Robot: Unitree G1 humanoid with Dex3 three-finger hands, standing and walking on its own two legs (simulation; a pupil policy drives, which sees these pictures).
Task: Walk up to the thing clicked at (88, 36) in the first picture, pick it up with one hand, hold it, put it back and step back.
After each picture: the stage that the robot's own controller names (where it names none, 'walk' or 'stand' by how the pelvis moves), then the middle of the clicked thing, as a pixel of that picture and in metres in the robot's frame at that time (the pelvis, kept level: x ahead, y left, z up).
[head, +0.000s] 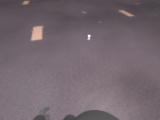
stand; (89, 37) +2.05 +0.03 -0.72
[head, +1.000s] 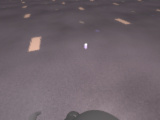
walk; (85, 46) +1.92 +0.21 -0.71
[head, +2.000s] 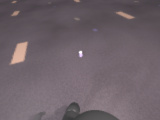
walk; (80, 54) +1.35 +0.28 -0.72
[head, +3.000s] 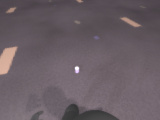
walk; (77, 69) +0.89 +0.24 -0.71
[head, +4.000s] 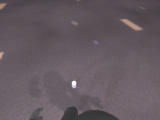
walk; (74, 84) +0.57 +0.20 -0.70
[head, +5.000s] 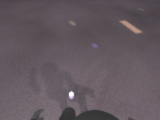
walk; (71, 95) +0.40 +0.15 -0.70
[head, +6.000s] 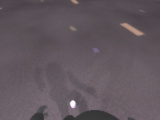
stand; (73, 104) +0.31 +0.15 -0.72
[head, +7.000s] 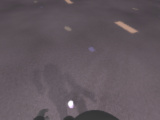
stand; (70, 104) +0.31 +0.19 -0.72
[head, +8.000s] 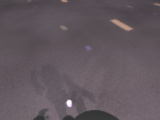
stand; (69, 103) +0.31 +0.20 -0.72
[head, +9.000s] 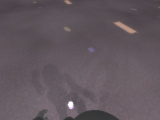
stand; (70, 105) +0.30 +0.18 -0.73
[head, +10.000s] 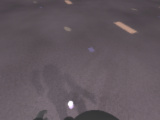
stand; (70, 104) +0.31 +0.18 -0.73
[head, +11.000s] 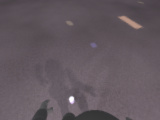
go down; (71, 99) +0.32 +0.17 -0.72
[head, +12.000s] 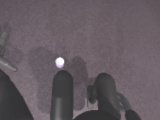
go down; (59, 63) +0.41 +0.20 -0.30
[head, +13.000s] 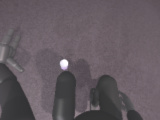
close in; (64, 64) +0.41 +0.19 -0.30
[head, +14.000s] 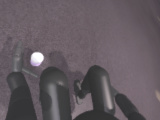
close in; (36, 59) +0.40 +0.23 -0.22
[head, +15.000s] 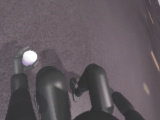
close; (29, 58) +0.40 +0.24 -0.22
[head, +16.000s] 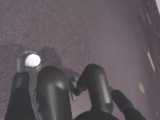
lift; (31, 61) +0.37 +0.22 -0.23
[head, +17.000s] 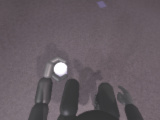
lift; (61, 70) +0.32 +0.19 -0.01
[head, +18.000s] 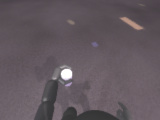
lift; (67, 78) +0.31 +0.15 +0.01
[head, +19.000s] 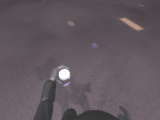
hold; (64, 77) +0.31 +0.17 +0.01
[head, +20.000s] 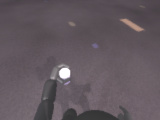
hold; (65, 76) +0.32 +0.17 +0.02
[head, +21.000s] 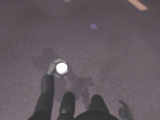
crouch; (62, 70) +0.36 +0.18 -0.04
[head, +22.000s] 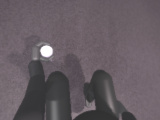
lower; (47, 54) +0.44 +0.22 -0.14
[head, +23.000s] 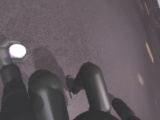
lower; (17, 53) +0.43 +0.25 -0.23
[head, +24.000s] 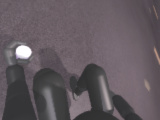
lower; (23, 54) +0.41 +0.26 -0.23
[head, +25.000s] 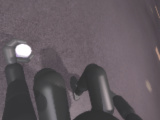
lower; (23, 53) +0.42 +0.27 -0.22
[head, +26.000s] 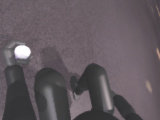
rest; (22, 54) +0.41 +0.27 -0.22
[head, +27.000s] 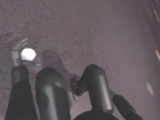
withdraw; (27, 56) +0.41 +0.26 -0.23
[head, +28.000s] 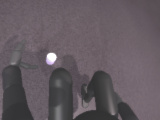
stand; (50, 59) +0.42 +0.23 -0.26
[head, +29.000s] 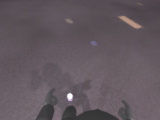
stand; (70, 97) +0.36 +0.17 -0.64
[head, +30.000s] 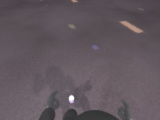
stand; (71, 99) +0.37 +0.17 -0.66
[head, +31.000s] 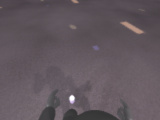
stand; (72, 99) +0.37 +0.17 -0.67
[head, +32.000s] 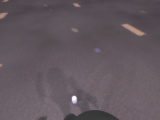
stand; (74, 99) +0.39 +0.17 -0.72
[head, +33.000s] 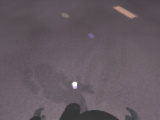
walk; (74, 85) +0.47 +0.16 -0.70
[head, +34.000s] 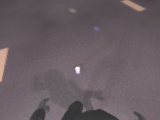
walk; (77, 70) +0.71 +0.21 -0.70
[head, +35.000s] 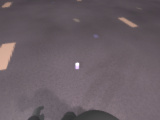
stand; (77, 65) +0.97 +0.20 -0.70
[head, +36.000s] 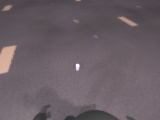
stand; (77, 67) +0.95 +0.19 -0.72
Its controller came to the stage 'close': yes
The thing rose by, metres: 0.72
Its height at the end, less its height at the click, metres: +0.00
